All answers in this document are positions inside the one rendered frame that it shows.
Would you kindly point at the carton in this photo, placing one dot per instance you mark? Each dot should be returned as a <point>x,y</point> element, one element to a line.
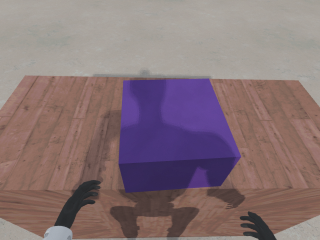
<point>173,135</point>

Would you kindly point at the robot right hand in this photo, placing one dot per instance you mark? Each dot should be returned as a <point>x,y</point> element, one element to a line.
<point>263,231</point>

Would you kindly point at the robot left hand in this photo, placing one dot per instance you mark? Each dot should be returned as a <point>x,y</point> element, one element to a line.
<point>76,201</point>

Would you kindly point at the pedestal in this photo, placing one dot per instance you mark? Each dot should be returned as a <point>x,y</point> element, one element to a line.
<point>57,132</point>

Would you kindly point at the left robot forearm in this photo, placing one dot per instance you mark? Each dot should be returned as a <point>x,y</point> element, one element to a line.
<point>58,233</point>

